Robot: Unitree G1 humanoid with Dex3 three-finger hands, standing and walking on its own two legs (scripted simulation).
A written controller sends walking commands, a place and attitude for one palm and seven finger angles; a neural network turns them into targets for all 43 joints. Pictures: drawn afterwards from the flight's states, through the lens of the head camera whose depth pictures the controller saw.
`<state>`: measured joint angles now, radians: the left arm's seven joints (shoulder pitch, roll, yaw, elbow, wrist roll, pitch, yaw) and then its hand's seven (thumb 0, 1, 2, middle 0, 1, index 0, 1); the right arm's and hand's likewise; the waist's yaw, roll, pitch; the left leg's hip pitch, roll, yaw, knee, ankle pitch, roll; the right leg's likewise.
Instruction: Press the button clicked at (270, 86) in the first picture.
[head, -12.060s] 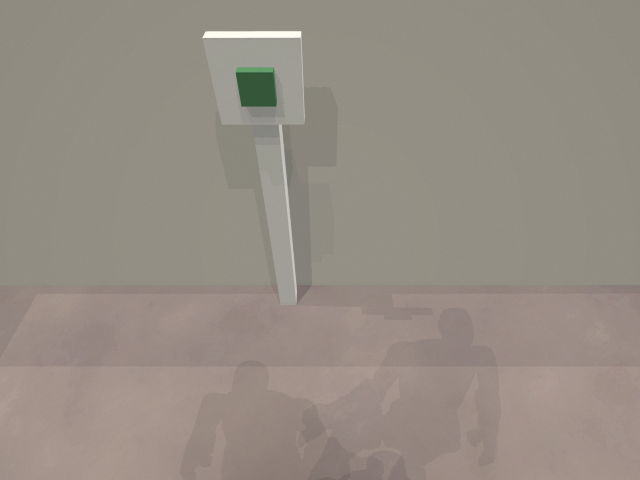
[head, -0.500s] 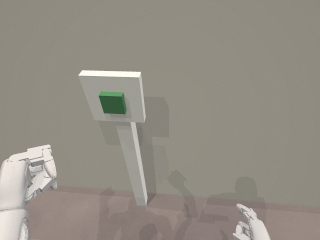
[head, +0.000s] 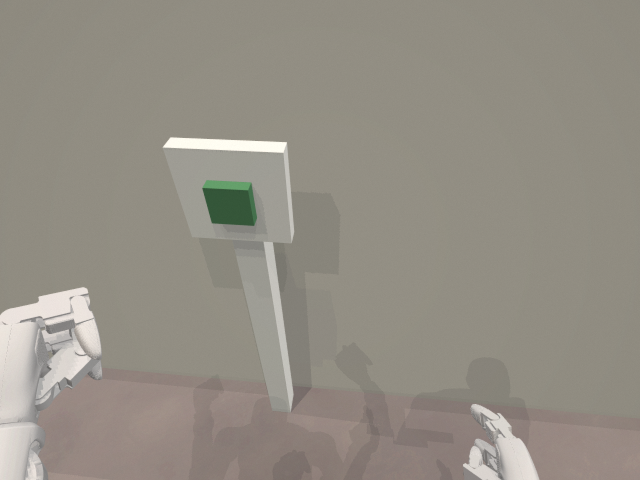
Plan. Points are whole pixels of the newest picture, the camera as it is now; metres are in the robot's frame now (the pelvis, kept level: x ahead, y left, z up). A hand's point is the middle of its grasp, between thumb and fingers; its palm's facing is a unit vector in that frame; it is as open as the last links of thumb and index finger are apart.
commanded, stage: step back with the hand held close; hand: left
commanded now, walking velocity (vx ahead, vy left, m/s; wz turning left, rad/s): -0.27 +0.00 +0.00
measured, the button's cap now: (231, 202) +0.48 +0.21 +0.10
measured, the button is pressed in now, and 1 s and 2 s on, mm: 0 0 0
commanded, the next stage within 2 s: stop stepping back and stand still in 1.08 s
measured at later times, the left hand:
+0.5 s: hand (55, 392) +0.14 +0.26 +0.15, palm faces +0.32 -0.82 -0.47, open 3.1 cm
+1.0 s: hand out of the picture +0.07 +0.28 +0.16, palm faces +0.35 -0.85 -0.39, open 3.1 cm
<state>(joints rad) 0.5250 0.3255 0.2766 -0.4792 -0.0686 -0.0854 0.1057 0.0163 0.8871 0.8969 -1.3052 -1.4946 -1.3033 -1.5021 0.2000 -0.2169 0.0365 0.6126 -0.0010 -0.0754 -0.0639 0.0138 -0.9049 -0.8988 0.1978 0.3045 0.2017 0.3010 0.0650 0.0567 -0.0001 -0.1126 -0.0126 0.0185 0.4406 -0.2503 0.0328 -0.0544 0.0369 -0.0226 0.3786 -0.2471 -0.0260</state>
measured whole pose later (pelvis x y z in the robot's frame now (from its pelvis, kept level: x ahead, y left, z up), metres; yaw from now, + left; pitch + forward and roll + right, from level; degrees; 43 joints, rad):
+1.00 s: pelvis -0.13 +0.04 -0.01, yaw -2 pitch +5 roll -5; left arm 0.61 0.40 0.38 -0.63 -0.04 -0.25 0.15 0.02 0.89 0.90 -1.31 -1.50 -1.30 -1.50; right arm 0.20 -0.16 0.03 0.61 -0.03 -0.10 -0.03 0.01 -0.90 -0.90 0.20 0.30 0.20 0.30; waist 0.01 -0.01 -0.05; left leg -0.48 0.01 0.03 0.39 0.01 0.08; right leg -0.14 0.06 -0.01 0.48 -0.41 -0.02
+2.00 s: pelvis -0.30 +0.14 +0.02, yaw -3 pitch +0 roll -5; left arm 0.67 0.44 0.35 -0.68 0.00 -0.19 0.16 0.01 0.88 0.90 -1.31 -1.49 -1.31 -1.50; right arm 0.28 -0.12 0.04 0.63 -0.02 -0.09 -0.04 0.01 -0.90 -0.90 0.20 0.31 0.21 0.30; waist 0.00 -0.02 -0.03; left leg -0.22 0.07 0.03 0.31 -0.16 0.02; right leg -0.42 0.04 -0.12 0.85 -0.36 -0.02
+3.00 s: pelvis -0.28 +0.11 +0.00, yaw +1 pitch -2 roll +0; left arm 0.29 0.08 0.00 1.17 0.01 0.00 0.04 0.03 0.93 0.90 -0.22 -0.32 -0.22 -0.32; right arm 0.27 -0.12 -0.02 1.15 -0.02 0.02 -0.05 0.02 -0.93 -0.90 0.19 0.30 0.20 0.30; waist -0.01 0.01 0.05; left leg -0.20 0.05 0.00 0.44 -0.20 -0.04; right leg -0.07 0.03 -0.06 0.43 -0.32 -0.05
